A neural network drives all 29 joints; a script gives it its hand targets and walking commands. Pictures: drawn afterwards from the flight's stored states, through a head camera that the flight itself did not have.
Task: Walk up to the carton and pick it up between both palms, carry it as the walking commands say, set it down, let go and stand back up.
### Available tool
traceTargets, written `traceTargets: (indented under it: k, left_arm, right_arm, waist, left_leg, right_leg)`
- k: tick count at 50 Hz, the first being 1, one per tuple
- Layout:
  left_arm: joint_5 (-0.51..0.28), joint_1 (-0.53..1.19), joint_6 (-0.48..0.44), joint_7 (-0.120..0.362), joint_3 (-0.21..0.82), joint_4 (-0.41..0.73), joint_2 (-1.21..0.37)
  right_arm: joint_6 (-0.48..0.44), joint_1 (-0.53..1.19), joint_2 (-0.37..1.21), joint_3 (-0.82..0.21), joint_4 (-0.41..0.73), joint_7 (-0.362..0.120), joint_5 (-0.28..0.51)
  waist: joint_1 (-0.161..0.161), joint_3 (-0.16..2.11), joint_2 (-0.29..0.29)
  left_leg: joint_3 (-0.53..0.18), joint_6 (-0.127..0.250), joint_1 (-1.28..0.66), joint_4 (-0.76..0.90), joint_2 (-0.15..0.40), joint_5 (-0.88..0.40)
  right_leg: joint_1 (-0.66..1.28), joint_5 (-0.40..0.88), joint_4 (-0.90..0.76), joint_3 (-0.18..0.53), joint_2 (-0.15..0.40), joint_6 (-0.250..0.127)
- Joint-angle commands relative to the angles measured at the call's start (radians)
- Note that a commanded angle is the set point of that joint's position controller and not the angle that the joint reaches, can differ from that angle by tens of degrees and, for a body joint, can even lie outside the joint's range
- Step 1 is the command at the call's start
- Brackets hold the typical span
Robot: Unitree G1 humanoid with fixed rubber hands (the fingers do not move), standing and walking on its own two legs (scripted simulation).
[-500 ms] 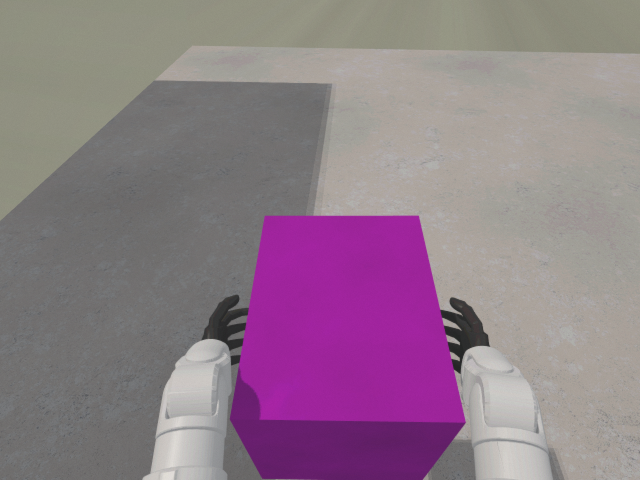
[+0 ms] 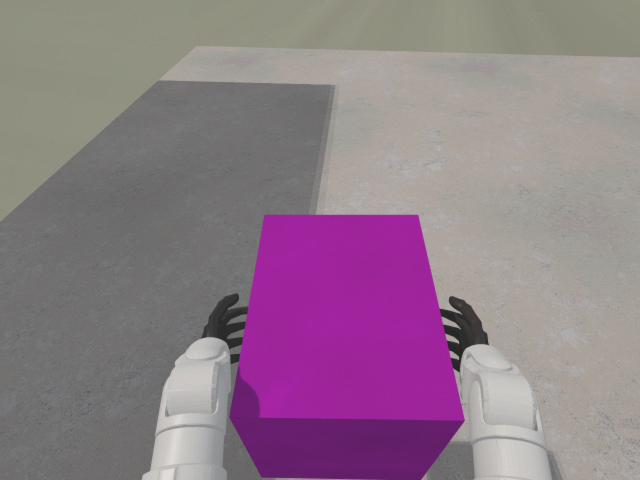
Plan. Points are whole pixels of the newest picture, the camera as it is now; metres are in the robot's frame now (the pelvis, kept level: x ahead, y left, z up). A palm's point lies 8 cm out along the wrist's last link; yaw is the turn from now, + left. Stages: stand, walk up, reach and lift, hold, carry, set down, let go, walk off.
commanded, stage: hold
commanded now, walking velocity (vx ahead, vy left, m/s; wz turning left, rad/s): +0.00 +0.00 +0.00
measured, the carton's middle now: (340, 344) +0.33 +0.00 -0.03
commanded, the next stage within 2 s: carry in 0.74 s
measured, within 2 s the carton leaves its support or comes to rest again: neither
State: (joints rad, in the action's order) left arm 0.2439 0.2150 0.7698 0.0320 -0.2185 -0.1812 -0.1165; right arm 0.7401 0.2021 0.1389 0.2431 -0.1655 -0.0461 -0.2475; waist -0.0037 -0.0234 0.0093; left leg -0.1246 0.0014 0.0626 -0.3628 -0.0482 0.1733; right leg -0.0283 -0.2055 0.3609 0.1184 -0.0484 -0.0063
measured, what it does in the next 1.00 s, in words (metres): stands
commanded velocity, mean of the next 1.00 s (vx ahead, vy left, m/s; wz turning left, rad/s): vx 0.00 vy -0.06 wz -0.18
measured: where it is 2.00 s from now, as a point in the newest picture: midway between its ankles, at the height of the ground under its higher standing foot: outside the picture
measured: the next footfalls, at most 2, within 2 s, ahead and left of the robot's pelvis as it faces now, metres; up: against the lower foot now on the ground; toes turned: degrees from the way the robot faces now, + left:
left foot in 1.40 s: -0.01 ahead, +0.01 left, +0.00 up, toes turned -7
right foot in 1.64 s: -0.04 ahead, -0.23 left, +0.00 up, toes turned -18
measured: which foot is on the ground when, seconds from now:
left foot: down 0.00-1.00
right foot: down 0.00-1.00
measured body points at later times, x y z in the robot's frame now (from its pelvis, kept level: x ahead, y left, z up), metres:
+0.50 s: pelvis +0.00 +0.00 +0.00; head -0.04 +0.01 +0.45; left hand +0.29 +0.17 +0.03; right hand +0.29 -0.16 +0.04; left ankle +0.03 +0.12 -0.75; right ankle +0.00 -0.12 -0.75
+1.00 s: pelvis -0.01 -0.04 -0.02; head -0.01 -0.05 +0.43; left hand +0.30 +0.09 +0.06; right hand +0.26 -0.24 +0.06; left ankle +0.03 +0.12 -0.75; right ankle +0.00 -0.14 -0.75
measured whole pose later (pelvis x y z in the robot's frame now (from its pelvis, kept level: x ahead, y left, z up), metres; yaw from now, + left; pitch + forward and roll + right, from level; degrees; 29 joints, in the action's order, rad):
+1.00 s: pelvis -0.01 -0.04 -0.02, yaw -9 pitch +4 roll -2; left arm 0.08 0.16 0.93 -0.03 -0.15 0.22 -0.09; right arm 0.92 0.13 0.13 0.16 0.27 0.03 -0.12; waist -0.05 0.09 -0.06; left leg -0.02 -0.07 0.41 -0.65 0.12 0.30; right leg -0.39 -0.20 0.54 -0.07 -0.05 -0.03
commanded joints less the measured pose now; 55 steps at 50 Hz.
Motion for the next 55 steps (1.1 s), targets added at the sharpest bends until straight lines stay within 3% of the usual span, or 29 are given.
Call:
traceTargets:
  k: [1,36,37,39,40,41,42,43,45,47,48,49,50,51,52,54,55]
  left_arm:
    - [-0.263,0.535,-0.054,0.214,0.605,0.094,-0.857]
    - [-0.261,0.522,-0.053,0.207,0.613,0.116,-0.845]
    - [-0.287,0.584,-0.045,0.210,0.670,0.133,-0.859]
    - [-0.315,0.573,-0.026,0.204,0.699,0.161,-0.880]
    - [-0.331,0.574,-0.014,0.201,0.715,0.178,-0.882]
    - [-0.346,0.578,-0.001,0.199,0.728,0.190,-0.887]
    - [-0.371,0.583,0.010,0.194,0.761,0.236,-0.901]
    - [-0.394,0.573,0.023,0.187,0.791,0.287,-0.915]
    - [-0.443,0.545,0.061,0.164,0.839,0.394,-0.928]
    - [-0.487,0.471,0.113,0.131,0.881,0.512,-0.923]
    - [-0.491,0.427,0.144,0.115,0.881,0.544,-0.905]
    - [-0.487,0.368,0.174,0.100,0.867,0.559,-0.871]
    - [-0.487,0.319,0.201,0.085,0.854,0.582,-0.827]
    - [-0.477,0.309,0.222,0.070,0.846,0.595,-0.781]
    - [-0.470,0.272,0.245,0.053,0.852,0.616,-0.778]
    - [-0.469,0.223,0.283,0.011,0.828,0.712,-0.777]
    - [-0.465,0.207,0.297,-0.007,0.817,0.748,-0.778]
  right_arm:
    - [-0.022,0.495,0.844,-0.593,0.034,-0.194,0.237]
    - [-0.023,0.484,0.826,-0.591,0.055,-0.189,0.240]
    - [-0.014,0.500,0.846,-0.644,0.094,-0.203,0.269]
    - [0.001,0.479,0.844,-0.666,0.134,-0.187,0.285]
    - [0.011,0.465,0.838,-0.672,0.148,-0.178,0.289]
    - [0.021,0.459,0.833,-0.679,0.171,-0.167,0.290]
    - [0.031,0.461,0.838,-0.704,0.224,-0.156,0.306]
    - [0.046,0.462,0.847,-0.734,0.286,-0.146,0.327]
    - [0.087,0.442,0.848,-0.775,0.392,-0.119,0.363]
    - [0.139,0.400,0.835,-0.817,0.503,-0.087,0.406]
    - [0.167,0.358,0.815,-0.823,0.532,-0.074,0.418]
    - [0.197,0.317,0.786,-0.821,0.552,-0.060,0.425]
    - [0.227,0.283,0.761,-0.820,0.574,-0.046,0.430]
    - [0.256,0.278,0.735,-0.823,0.591,-0.038,0.430]
    - [0.281,0.277,0.730,-0.840,0.608,-0.031,0.447]
    - [0.320,0.264,0.774,-0.880,0.699,-0.011,0.505]
    - [0.336,0.260,0.786,-0.892,0.738,-0.004,0.526]
  waist:
    - [0.001,0.225,-0.010]
    - [-0.006,0.225,-0.008]
    - [0.015,0.264,-0.069]
    - [0.016,0.340,-0.090]
    - [0.018,0.358,-0.132]
    - [0.016,0.356,-0.193]
    - [0.017,0.353,-0.216]
    - [0.019,0.350,-0.201]
    - [0.016,0.357,-0.180]
    - [0.003,0.413,-0.192]
    - [0.004,0.442,-0.177]
    - [0.001,0.453,-0.119]
    - [-0.004,0.462,0.027]
    - [-0.007,0.454,0.289]
    - [-0.003,0.465,0.230]
    - [-0.005,0.438,0.065]
    - [-0.006,0.432,0.050]
  left_leg:
    - [0.036,-0.006,-0.088,0.042,-0.031,-0.126]
    - [0.031,-0.004,-0.087,0.039,-0.030,-0.140]
    - [-0.031,0.001,0.063,-0.035,0.180,-0.029]
    - [-0.148,0.044,0.092,-0.032,0.280,-0.092]
    - [-0.206,0.080,0.088,-0.017,0.335,-0.139]
    - [-0.267,0.132,0.090,0.002,0.403,-0.218]
    - [-0.278,0.166,0.070,-0.001,0.448,-0.290]
    - [-0.246,0.174,0.063,-0.019,0.459,-0.333]
    - [-0.139,0.149,0.088,-0.073,0.427,-0.372]
    - [-0.015,0.095,0.127,-0.172,0.378,-0.457]
    - [0.039,0.059,0.171,-0.231,0.346,-0.439]
    - [0.082,0.022,0.246,-0.305,0.315,-0.359]
    - [0.136,-0.027,0.407,-0.431,0.269,-0.154]
    - [0.254,-0.092,0.630,-0.618,0.167,0.384]
    - [0.187,-0.091,0.629,-0.728,0.164,0.524]
    - [0.172,-0.080,0.624,-0.780,0.171,0.411]
    - [0.170,-0.075,0.624,-0.755,0.172,0.351]
  right_leg:
    - [-0.017,0.145,-0.060,-0.034,-0.028,0.009]
    - [-0.012,0.151,-0.057,-0.027,-0.029,0.006]
    - [-0.190,0.075,0.095,-0.018,0.118,-0.019]
    - [-0.239,0.057,0.221,-0.025,0.063,-0.012]
    - [-0.299,-0.013,0.293,-0.048,0.035,-0.005]
    - [-0.369,-0.194,0.361,-0.069,0.011,0.000]
    - [-0.430,-0.297,0.400,-0.090,0.014,0.003]
    - [-0.464,-0.294,0.428,-0.101,0.033,0.003]
    - [-0.458,-0.234,0.376,-0.126,0.045,0.002]
    - [-0.348,-0.117,0.218,-0.155,0.029,-0.014]
    - [-0.253,-0.056,0.138,-0.178,0.011,-0.027]
    - [-0.154,0.011,0.064,-0.150,0.034,-0.034]
    - [-0.019,0.231,0.043,-0.013,0.141,-0.057]
    - [0.046,0.644,0.071,0.245,0.382,-0.164]
    - [0.018,0.760,0.122,0.208,0.356,-0.216]
    - [-0.060,0.686,0.139,0.120,0.295,-0.202]
    - [-0.078,0.647,0.140,0.108,0.270,-0.188]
